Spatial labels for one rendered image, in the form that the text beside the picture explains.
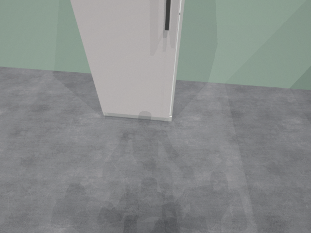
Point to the fridge door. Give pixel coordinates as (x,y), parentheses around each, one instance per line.
(130,54)

